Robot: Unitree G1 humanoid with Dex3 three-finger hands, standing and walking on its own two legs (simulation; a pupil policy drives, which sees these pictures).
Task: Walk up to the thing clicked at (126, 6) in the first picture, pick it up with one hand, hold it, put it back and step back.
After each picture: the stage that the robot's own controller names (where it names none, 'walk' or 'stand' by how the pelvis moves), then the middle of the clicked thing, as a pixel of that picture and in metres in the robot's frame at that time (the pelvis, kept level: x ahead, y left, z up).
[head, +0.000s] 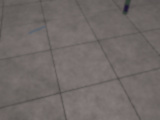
stand; (126, 5) +2.08 -0.61 -0.66
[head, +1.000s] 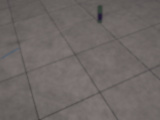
walk; (99, 14) +2.01 -0.10 -0.63
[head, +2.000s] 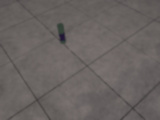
walk; (61, 34) +1.38 +0.29 -0.64
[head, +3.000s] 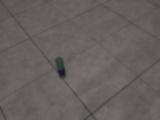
walk; (61, 68) +0.87 +0.26 -0.65
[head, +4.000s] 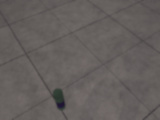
walk; (59, 100) +0.54 +0.21 -0.62
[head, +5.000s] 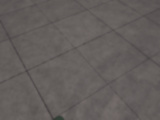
stand; out of the picture +0.39 +0.18 -0.64
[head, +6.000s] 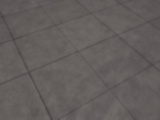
stand; out of the picture +0.37 +0.16 -0.65
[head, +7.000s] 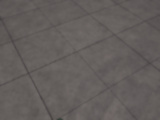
stand; out of the picture +0.39 +0.17 -0.66
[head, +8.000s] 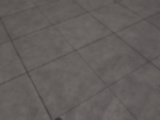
stand; out of the picture +0.39 +0.18 -0.66
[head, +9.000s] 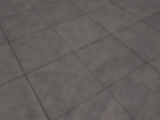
stand; out of the picture +0.38 +0.18 -0.66
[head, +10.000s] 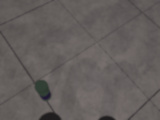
go down; (44, 91) +0.41 +0.20 -0.49
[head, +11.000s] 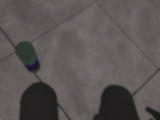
go down; (30, 59) +0.45 +0.24 -0.28
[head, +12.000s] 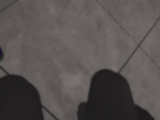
close in; out of the picture +0.42 +0.28 -0.18
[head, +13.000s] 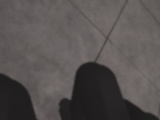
close; out of the picture +0.41 +0.30 -0.15
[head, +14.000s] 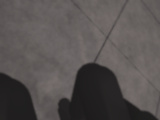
lift; out of the picture +0.40 +0.30 -0.16
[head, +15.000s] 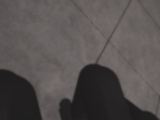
lift; out of the picture +0.37 +0.29 -0.16
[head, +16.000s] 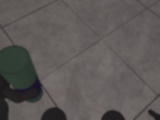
lift; (25, 80) +0.32 +0.19 +0.04
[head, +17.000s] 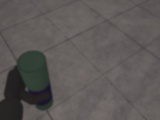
hold; (39, 85) +0.31 +0.15 +0.05
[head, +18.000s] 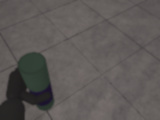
hold; (39, 86) +0.32 +0.16 +0.04
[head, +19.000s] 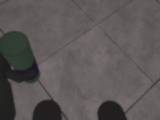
crouch; (24, 63) +0.39 +0.20 -0.03
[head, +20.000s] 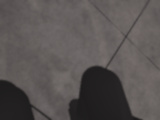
lower; out of the picture +0.43 +0.29 -0.14
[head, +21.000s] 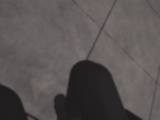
lower; out of the picture +0.43 +0.32 -0.16
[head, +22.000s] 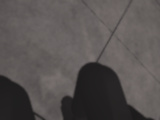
lower; out of the picture +0.41 +0.32 -0.16
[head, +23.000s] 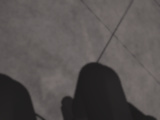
lower; out of the picture +0.40 +0.31 -0.16
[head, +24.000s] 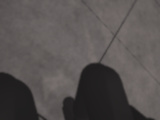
rest; out of the picture +0.39 +0.30 -0.16
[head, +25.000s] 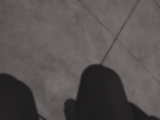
withdraw; out of the picture +0.40 +0.29 -0.16
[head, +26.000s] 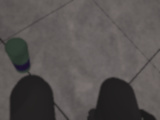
stand; (20, 58) +0.42 +0.25 -0.22
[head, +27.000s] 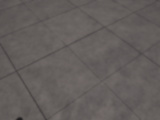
stand; out of the picture +0.35 +0.18 -0.59
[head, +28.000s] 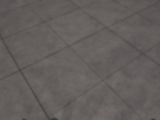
stand; out of the picture +0.38 +0.19 -0.60
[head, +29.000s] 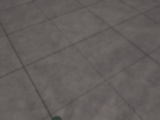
stand; out of the picture +0.38 +0.18 -0.61
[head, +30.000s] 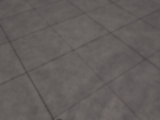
stand; out of the picture +0.39 +0.17 -0.65
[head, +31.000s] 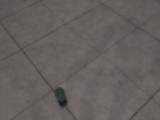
walk; (61, 98) +0.51 +0.18 -0.63
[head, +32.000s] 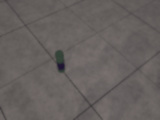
walk; (60, 62) +0.83 +0.20 -0.62
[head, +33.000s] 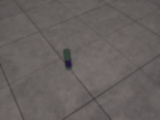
stand; (67, 59) +1.02 +0.21 -0.64
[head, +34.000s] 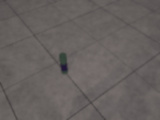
stand; (63, 64) +1.00 +0.21 -0.66
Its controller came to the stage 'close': yes
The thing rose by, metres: 0.68
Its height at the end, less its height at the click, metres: +0.00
